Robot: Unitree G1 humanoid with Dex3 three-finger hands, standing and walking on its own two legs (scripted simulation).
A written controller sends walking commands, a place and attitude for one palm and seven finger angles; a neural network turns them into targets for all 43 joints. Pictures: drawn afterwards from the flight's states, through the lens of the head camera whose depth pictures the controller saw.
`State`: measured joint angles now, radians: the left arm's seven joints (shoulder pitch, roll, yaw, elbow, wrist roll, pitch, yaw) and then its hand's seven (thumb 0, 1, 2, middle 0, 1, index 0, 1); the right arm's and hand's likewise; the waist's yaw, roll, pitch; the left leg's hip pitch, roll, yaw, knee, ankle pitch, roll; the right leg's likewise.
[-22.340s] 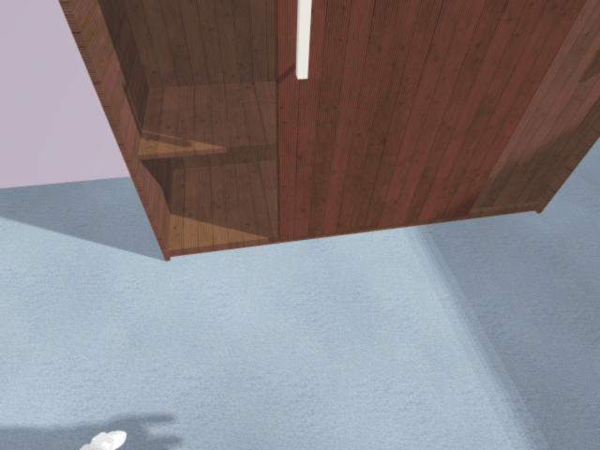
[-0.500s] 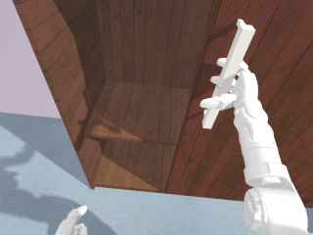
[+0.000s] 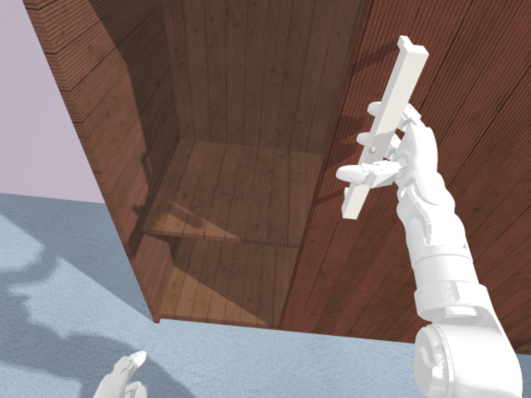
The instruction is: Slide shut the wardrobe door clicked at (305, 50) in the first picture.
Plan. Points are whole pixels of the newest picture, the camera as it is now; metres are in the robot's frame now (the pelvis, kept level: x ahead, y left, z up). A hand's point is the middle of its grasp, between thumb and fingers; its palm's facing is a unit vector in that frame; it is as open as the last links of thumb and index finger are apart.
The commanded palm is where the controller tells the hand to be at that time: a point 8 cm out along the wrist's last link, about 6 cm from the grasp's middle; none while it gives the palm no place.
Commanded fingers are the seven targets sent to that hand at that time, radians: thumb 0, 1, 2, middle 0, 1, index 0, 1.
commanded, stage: grip the handle and tug to test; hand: right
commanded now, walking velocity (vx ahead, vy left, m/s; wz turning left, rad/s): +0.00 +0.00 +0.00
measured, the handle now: (372, 140) +0.49 -0.12 +0.17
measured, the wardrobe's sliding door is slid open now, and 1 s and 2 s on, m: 0.45 0.45 0.45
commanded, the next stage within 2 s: tug the door sideways, standing still in 1.24 s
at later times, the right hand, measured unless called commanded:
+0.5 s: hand (370, 150) +0.44 -0.10 +0.19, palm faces -0.02 +1.00 +0.02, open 6.1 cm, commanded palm +0.41 -0.16 +0.19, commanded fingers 0.00 -0.90 -0.90 0.45 1.40 0.45 1.40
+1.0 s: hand (368, 150) +0.44 -0.10 +0.19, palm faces +0.00 +1.00 +0.02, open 6.0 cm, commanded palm +0.40 -0.16 +0.19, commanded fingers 0.00 -0.90 -0.90 0.45 1.40 0.45 1.40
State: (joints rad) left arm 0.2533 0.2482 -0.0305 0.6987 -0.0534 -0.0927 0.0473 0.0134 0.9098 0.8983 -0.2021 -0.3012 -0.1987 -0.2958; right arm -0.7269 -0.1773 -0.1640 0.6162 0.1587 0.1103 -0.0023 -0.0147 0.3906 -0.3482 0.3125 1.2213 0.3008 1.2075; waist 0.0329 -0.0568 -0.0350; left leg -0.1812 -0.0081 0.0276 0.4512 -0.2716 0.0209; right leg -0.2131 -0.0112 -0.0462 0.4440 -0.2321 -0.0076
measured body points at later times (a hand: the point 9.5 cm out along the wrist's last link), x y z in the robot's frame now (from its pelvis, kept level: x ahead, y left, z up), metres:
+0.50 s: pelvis +0.00 +0.00 +0.00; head +0.00 +0.02 +0.45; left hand +0.11 +0.25 -0.12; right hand +0.43 -0.16 +0.19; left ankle -0.02 +0.10 -0.74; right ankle +0.00 -0.12 -0.74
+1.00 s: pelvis +0.01 +0.00 +0.00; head +0.00 +0.02 +0.45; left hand +0.13 +0.25 -0.11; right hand +0.43 -0.15 +0.19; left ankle -0.02 +0.10 -0.74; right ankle +0.00 -0.12 -0.74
